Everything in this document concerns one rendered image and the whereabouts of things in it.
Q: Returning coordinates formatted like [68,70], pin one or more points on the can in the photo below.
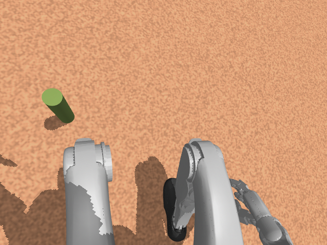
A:
[54,99]

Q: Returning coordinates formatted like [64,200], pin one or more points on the right robot hand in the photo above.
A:
[255,205]

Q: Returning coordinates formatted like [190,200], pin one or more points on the right robot foot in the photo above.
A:
[169,199]

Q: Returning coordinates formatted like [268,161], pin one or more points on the right robot arm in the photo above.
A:
[271,232]

